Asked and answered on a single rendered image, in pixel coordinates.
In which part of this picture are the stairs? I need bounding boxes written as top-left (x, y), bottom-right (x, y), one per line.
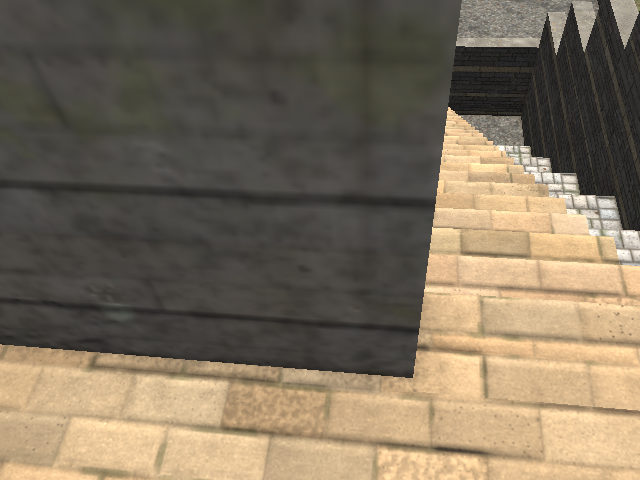
top-left (424, 107), bottom-right (640, 306)

